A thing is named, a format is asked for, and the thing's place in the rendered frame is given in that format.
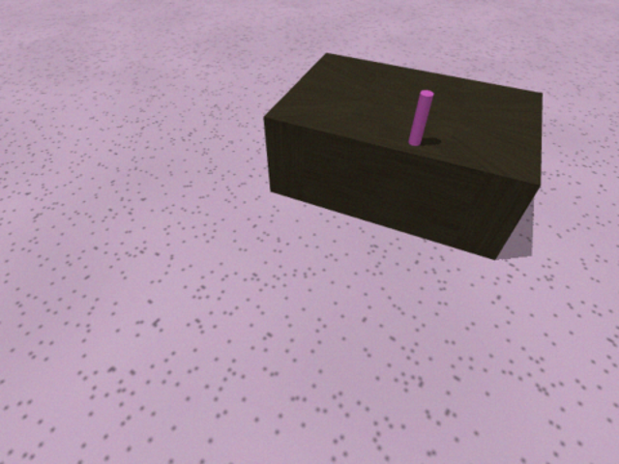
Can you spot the can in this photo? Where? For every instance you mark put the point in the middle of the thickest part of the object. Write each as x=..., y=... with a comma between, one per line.
x=420, y=117

